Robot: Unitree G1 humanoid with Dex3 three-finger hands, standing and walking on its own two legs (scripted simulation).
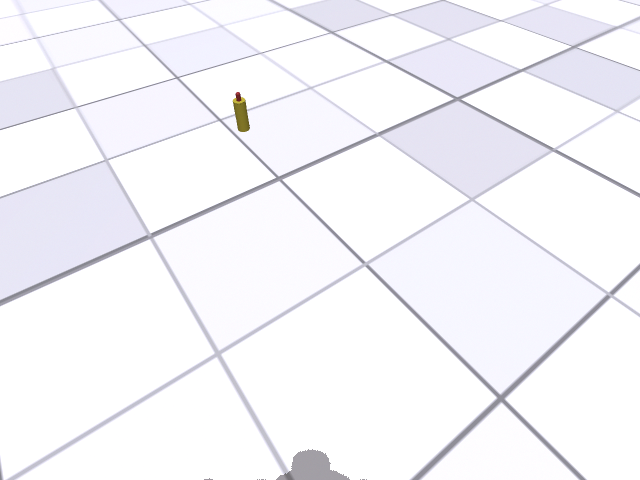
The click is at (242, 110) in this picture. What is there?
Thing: necked bottle
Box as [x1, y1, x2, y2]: [233, 92, 249, 131]
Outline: 236,92 236,97 233,99 233,104 237,126 240,131 245,131 249,128 244,98 241,97 238,92
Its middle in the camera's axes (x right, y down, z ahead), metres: -0.44 -0.73 +2.15
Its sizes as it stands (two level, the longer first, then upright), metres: 0.068 0.068 0.225
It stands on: the floor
